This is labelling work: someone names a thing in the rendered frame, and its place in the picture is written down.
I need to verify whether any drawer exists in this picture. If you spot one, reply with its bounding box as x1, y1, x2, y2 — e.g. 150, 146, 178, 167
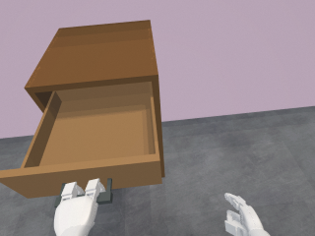
0, 82, 162, 199

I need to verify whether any handle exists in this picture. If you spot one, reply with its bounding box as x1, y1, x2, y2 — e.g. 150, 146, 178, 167
54, 178, 113, 207

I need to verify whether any cabinet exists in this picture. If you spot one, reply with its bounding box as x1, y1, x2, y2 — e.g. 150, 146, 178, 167
24, 20, 165, 178

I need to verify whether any robot right hand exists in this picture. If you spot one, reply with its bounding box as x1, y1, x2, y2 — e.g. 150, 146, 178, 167
224, 193, 264, 236

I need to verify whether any robot left hand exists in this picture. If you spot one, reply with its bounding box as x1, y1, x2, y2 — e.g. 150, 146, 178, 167
53, 178, 106, 236

